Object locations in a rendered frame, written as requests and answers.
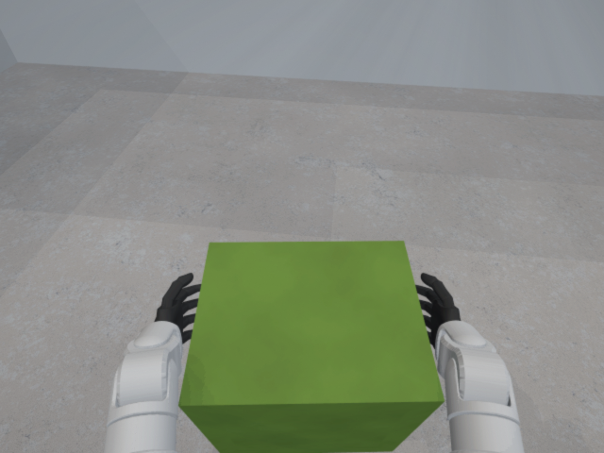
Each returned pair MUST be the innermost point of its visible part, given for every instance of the robot right hand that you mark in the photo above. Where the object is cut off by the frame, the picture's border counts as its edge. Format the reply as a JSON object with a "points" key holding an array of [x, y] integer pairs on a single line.
{"points": [[441, 308]]}

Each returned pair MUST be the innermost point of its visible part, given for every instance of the robot left hand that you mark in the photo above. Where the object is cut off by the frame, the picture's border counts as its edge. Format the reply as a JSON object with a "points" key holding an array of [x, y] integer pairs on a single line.
{"points": [[172, 308]]}

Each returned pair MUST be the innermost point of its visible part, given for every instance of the left robot forearm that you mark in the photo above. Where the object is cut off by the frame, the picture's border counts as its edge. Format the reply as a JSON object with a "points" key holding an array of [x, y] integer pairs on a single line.
{"points": [[143, 404]]}

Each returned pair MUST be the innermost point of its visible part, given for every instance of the right robot forearm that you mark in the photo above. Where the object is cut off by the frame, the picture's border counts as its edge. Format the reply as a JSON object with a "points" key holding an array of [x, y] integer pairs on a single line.
{"points": [[480, 402]]}

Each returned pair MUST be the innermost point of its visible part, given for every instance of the carton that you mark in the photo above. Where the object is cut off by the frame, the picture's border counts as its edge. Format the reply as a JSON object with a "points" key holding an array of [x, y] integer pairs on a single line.
{"points": [[309, 347]]}

